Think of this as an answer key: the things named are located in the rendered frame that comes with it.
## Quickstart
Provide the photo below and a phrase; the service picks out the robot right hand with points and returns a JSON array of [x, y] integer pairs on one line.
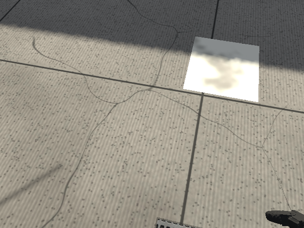
[[293, 219]]

